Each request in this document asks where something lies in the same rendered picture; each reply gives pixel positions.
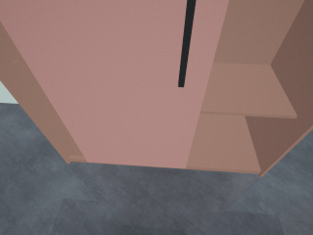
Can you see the handle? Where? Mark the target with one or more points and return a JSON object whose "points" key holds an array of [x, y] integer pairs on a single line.
{"points": [[188, 26], [6, 60]]}

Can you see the wardrobe door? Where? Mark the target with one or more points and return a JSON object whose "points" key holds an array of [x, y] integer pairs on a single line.
{"points": [[29, 84], [110, 69]]}

